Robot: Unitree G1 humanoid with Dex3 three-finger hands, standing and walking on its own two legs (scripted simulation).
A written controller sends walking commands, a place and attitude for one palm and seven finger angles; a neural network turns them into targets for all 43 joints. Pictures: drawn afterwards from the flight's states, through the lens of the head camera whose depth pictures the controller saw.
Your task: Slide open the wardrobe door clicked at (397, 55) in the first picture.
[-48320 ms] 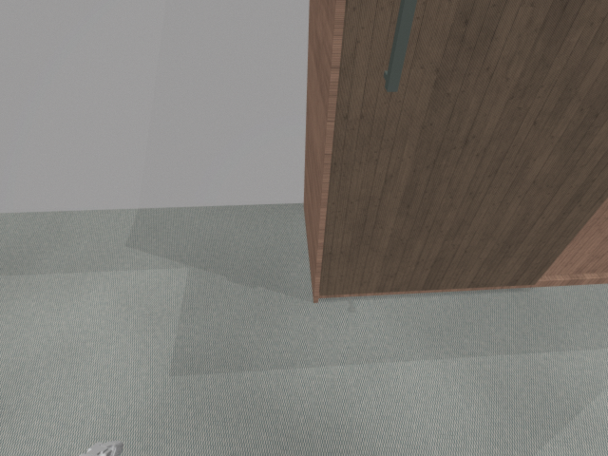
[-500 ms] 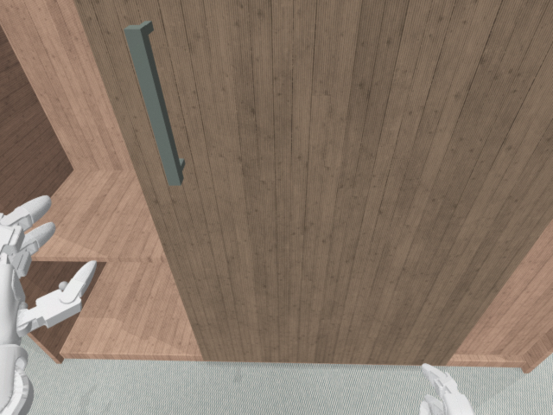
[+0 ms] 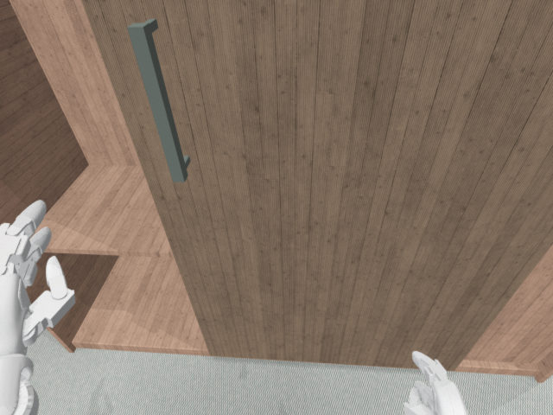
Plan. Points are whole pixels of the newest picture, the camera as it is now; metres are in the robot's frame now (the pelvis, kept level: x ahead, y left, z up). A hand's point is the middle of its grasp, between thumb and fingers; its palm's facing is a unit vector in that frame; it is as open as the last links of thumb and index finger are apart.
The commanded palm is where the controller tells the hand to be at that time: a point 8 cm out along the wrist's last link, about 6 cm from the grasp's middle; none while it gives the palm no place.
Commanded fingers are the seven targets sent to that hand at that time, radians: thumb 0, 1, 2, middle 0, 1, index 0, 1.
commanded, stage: step back with the hand held close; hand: left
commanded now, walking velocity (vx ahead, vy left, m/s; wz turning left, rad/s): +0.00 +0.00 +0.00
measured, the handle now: (167, 108) +0.48 +0.24 +0.24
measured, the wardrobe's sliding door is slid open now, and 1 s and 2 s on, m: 0.54 0.54 0.54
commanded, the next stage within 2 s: stop stepping back and stand still in 1.24 s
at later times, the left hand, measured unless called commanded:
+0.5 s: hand (34, 311) +0.16 +0.29 +0.16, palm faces +0.42 -0.78 -0.47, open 7.4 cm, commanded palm +0.11 +0.33 +0.17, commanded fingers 0.00 0.90 0.90 -0.20 -0.30 -0.20 -0.30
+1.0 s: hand out of the picture +0.10 +0.32 +0.16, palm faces +0.52 -0.74 -0.42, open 7.4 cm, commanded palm +0.02 +0.35 +0.17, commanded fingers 0.00 0.90 0.90 -0.20 -0.30 -0.20 -0.30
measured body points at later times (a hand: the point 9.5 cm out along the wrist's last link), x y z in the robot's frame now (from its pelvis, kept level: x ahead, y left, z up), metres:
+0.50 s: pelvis -0.03 +0.03 -0.01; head -0.04 +0.02 +0.44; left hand +0.14 +0.33 +0.18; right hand +0.15 -0.21 -0.09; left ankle +0.03 +0.12 -0.74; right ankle -0.01 -0.08 -0.74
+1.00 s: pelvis -0.10 +0.04 -0.02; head -0.10 +0.05 +0.43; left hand +0.06 +0.36 +0.19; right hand +0.08 -0.19 -0.09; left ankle +0.03 +0.12 -0.74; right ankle -0.06 -0.08 -0.74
